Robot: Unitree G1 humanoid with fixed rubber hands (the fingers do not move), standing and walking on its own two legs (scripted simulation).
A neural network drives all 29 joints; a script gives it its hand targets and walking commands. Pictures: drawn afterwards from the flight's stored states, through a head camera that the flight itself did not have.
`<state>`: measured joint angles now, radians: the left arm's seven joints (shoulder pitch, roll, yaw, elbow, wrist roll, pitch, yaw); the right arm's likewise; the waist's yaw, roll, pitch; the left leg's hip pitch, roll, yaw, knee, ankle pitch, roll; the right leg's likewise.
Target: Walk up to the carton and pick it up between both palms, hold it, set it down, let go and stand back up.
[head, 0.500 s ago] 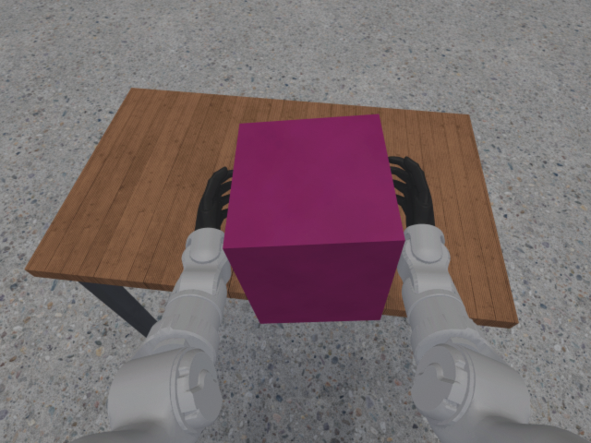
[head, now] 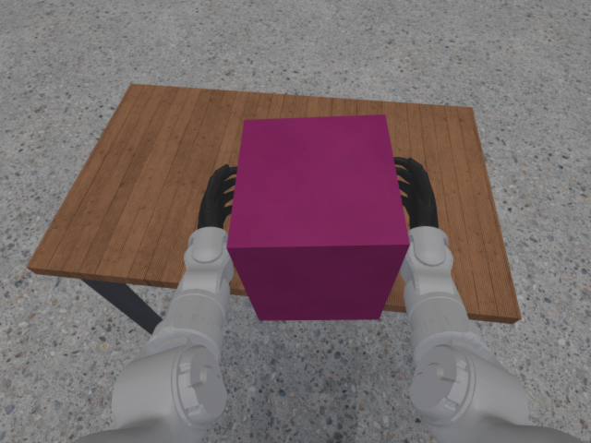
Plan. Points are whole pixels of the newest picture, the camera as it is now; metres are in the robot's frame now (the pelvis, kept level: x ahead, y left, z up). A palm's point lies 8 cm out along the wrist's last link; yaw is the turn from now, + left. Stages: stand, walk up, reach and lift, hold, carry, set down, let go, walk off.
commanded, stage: set down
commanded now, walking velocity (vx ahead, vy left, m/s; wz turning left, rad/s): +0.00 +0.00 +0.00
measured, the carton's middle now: (316, 227) +0.42 -0.04 -0.01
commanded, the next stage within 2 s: none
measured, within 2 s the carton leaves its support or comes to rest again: neither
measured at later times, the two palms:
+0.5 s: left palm (219, 220) +0.42 +0.10 +0.03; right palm (423, 222) +0.39 -0.19 +0.03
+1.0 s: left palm (220, 217) +0.43 +0.10 +0.02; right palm (422, 223) +0.40 -0.19 +0.02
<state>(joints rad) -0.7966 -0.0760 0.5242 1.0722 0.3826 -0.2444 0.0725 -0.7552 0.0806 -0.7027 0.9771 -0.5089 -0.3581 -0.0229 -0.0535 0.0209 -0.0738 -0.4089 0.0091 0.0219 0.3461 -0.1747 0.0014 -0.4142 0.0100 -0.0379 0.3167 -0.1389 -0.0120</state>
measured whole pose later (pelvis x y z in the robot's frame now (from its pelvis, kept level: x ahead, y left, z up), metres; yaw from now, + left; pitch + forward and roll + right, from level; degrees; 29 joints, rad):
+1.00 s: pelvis -0.01 +0.00 -0.01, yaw -3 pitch +19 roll +0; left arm -0.89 0.04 0.35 1.21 0.24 -0.27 0.14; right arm -0.83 -0.03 -0.43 1.15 -0.22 -0.31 -0.05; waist -0.06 -0.01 -0.12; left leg -0.56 0.03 0.07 0.43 -0.20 0.00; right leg -0.58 0.03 0.00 0.39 -0.14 -0.02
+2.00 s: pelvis -0.05 -0.02 -0.02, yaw -1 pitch +23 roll +0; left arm -1.21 0.32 -0.11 1.32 -0.32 -0.05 0.08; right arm -1.15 -0.35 0.04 1.23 0.37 -0.01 -0.04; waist -0.04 -0.01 -0.26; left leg -0.76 0.03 0.03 0.51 -0.16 -0.02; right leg -0.78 0.03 -0.04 0.49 -0.12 -0.04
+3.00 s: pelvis -0.02 -0.01 +0.00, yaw -1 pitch +5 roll +0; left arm -0.50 0.20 0.07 0.69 -0.11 0.04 0.03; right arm -0.49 -0.28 0.01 0.75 0.31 -0.04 -0.05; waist -0.04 -0.01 -0.07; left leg -0.27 0.03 0.04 0.38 -0.20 -0.01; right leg -0.28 0.03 -0.02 0.35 -0.15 -0.03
